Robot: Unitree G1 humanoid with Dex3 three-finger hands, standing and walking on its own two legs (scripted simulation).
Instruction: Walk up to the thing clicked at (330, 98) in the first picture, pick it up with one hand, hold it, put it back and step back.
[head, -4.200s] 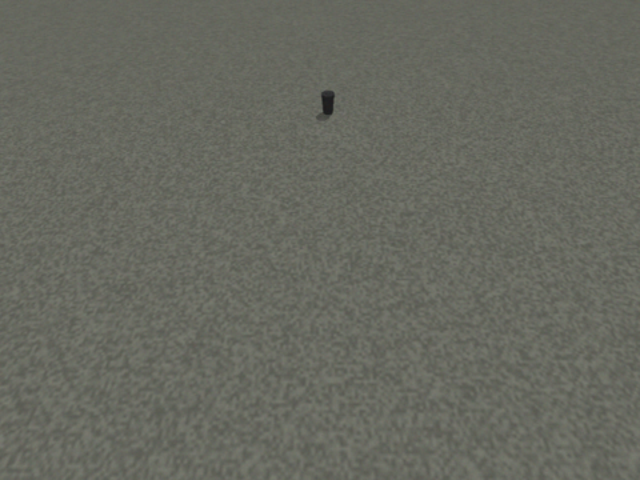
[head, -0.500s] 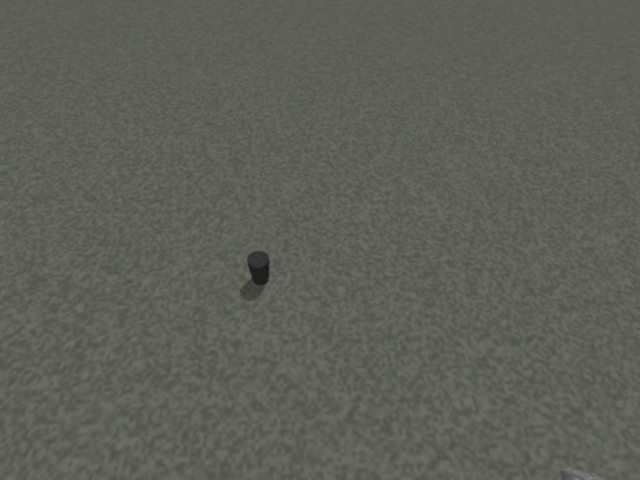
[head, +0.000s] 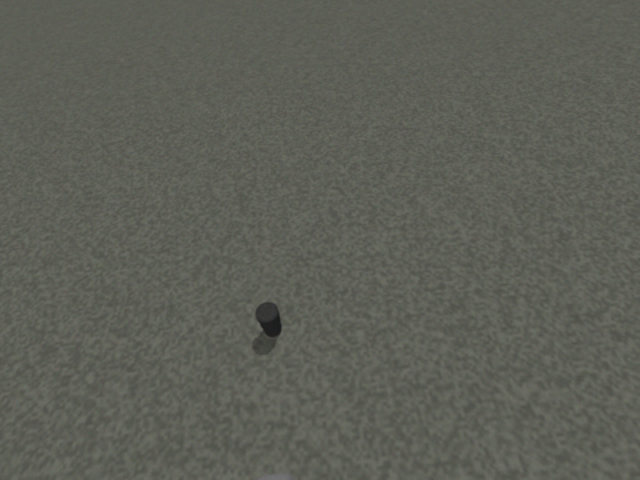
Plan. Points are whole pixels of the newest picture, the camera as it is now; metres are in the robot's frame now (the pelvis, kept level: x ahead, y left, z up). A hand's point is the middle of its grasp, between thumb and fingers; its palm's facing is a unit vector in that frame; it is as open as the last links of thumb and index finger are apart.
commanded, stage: walk up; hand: left
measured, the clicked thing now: (270, 321) +0.73 +0.26 -0.71
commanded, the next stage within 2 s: none
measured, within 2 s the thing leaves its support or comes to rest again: neither
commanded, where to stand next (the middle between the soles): +0.39 +0.05 m, yaw +0 degrees
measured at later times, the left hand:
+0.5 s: hand (130, 439) +0.23 +0.33 -0.14, palm faces -0.09 -0.94 -0.34, open 7.4 cm
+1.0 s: hand (163, 343) +0.38 +0.31 -0.14, palm faces -0.04 -0.91 -0.41, open 7.4 cm
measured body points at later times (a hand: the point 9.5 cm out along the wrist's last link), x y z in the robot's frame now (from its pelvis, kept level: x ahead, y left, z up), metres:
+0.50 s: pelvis +0.16 +0.05 +0.00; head +0.18 +0.07 +0.45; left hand +0.23 +0.37 -0.12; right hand +0.20 -0.28 -0.09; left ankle +0.18 +0.16 -0.73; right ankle +0.25 -0.10 -0.69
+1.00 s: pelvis +0.32 +0.04 -0.01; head +0.35 +0.03 +0.44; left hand +0.38 +0.36 -0.11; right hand +0.40 -0.28 -0.13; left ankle +0.42 +0.17 -0.73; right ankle +0.32 -0.10 -0.73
